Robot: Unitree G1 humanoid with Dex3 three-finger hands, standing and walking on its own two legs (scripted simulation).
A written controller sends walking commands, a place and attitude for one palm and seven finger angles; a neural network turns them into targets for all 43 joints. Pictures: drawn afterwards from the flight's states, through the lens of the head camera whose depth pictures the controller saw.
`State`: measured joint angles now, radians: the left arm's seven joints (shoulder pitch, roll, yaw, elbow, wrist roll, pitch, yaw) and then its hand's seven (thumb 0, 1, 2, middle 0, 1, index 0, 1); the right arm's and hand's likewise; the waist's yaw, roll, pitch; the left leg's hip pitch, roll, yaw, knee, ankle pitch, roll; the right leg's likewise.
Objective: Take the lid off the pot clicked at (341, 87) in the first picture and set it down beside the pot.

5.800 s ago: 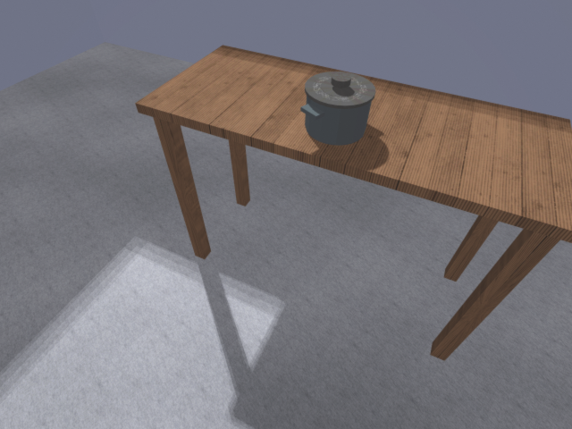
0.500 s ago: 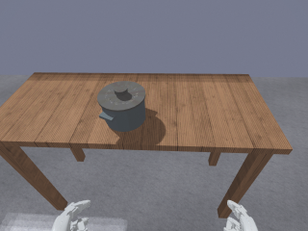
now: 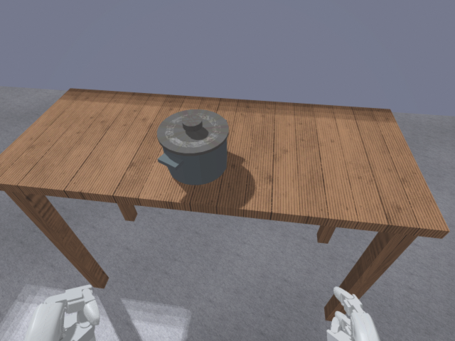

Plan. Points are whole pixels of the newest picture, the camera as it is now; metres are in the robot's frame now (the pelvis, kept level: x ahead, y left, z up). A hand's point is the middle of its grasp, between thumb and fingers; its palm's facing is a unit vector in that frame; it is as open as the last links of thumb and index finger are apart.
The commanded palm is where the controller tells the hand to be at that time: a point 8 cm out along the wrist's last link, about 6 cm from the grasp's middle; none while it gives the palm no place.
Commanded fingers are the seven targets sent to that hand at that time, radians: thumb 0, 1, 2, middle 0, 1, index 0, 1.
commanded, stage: raise the hand higher, near the body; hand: left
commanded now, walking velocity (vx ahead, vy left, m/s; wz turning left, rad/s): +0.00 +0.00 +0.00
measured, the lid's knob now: (192, 123) +0.54 +0.15 +0.10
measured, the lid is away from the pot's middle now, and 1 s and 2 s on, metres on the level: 0.00 0.00 0.00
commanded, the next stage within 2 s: reach forward and open the fingers in 0.74 s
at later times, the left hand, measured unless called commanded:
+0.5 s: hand (85, 293) +0.16 +0.23 +0.07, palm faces +0.28 -0.87 -0.41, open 3.1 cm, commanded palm +0.11 +0.27 +0.10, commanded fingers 0.00 0.90 0.90 -1.30 -1.50 -1.30 -1.50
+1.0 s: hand (83, 262) +0.19 +0.23 +0.11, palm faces +0.13 -0.43 -0.89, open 3.0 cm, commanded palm +0.16 +0.26 +0.15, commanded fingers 0.00 0.62 1.04 -1.20 -1.18 -1.20 -1.18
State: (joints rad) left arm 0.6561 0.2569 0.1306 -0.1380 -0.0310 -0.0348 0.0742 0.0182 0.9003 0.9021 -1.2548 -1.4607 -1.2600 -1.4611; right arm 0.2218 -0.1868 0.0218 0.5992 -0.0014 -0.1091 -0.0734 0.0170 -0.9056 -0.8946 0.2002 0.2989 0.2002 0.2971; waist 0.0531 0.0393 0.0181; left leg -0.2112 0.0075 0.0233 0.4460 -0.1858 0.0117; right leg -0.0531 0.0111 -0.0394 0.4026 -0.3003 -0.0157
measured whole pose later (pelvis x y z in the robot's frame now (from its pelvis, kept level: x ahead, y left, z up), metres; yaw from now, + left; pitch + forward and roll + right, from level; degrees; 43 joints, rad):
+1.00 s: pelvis +0.00 -0.01 +0.00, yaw -1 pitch +0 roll +0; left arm 0.58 0.48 0.16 -0.51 0.49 0.06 0.10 0.02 0.84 0.92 -1.28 -1.44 -1.28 -1.44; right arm 0.16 -0.25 0.01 0.55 0.00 0.04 -0.02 0.02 -0.91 -0.89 0.20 0.30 0.20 0.30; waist 0.07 0.09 -0.02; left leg -0.29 0.02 0.04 0.50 -0.21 0.00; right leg -0.15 0.02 -0.02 0.48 -0.34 -0.03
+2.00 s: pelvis -0.04 +0.03 +0.00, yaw +1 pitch -2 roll -1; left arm -0.19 0.69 0.01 -0.10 0.76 0.08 -0.33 0.00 -0.31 1.49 -0.85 -0.10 -0.86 -0.10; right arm 0.10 -0.27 0.03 0.58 0.05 0.08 0.02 0.02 -0.91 -0.89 0.20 0.30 0.20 0.30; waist 0.07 0.13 0.03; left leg -0.28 -0.03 0.02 0.42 -0.10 0.06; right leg -0.15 -0.03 -0.05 0.45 -0.26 0.02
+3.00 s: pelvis +0.00 +0.00 +0.00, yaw +1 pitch +3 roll +0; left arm -0.72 0.58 -0.17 0.37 0.82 0.19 -0.46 0.00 -0.33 1.53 -0.85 -0.09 -0.86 -0.09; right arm 0.13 -0.30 0.01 0.60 0.07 0.15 0.04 0.01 -0.91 -0.89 0.20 0.30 0.20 0.30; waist -0.01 0.10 0.00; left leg -0.35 -0.02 0.02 0.48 -0.18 0.03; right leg -0.21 -0.02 -0.05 0.50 -0.34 -0.01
